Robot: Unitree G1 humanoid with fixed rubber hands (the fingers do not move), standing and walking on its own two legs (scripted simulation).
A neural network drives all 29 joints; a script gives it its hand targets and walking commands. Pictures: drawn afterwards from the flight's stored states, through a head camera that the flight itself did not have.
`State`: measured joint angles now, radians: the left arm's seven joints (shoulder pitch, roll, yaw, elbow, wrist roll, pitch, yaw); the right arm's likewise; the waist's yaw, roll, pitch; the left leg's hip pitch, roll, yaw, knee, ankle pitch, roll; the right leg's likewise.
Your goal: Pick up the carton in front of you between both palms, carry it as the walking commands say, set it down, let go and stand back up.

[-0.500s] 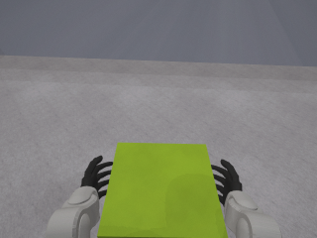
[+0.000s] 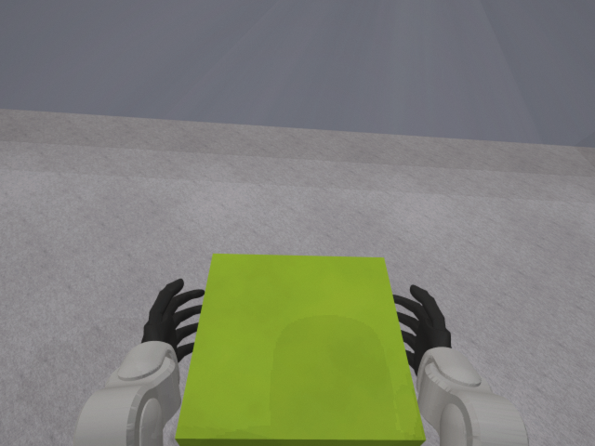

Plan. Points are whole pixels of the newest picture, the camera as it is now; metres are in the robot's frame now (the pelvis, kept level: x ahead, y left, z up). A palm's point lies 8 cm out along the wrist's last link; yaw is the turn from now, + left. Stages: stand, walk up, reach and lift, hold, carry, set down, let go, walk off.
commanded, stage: carry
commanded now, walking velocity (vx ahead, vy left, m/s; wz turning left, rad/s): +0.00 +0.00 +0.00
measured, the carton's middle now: (295, 379) +0.23 +0.00 +0.01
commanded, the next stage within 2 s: hold in 1.66 s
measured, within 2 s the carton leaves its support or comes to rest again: neither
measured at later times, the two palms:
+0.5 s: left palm (190, 317) +0.28 +0.14 +0.06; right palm (422, 326) +0.28 -0.16 +0.06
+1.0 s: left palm (199, 325) +0.29 +0.13 +0.03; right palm (417, 333) +0.29 -0.17 +0.03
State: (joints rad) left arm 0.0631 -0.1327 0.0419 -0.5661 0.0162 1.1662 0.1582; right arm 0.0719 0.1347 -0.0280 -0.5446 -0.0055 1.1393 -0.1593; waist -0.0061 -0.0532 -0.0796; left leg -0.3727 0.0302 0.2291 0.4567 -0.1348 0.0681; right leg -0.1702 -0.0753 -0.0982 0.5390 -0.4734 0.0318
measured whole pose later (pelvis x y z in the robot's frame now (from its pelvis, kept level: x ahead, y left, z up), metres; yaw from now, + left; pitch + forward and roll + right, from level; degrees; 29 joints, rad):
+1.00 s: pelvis +0.00 -0.02 +0.00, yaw +0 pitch +2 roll +0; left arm -0.18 -0.14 0.16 0.16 0.22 0.67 0.04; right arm -0.18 0.14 -0.15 0.17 -0.21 0.66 -0.04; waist 0.00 -0.01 -0.06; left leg -0.38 0.07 0.20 0.52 -0.17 0.03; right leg -0.17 -0.05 -0.14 0.52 -0.38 0.00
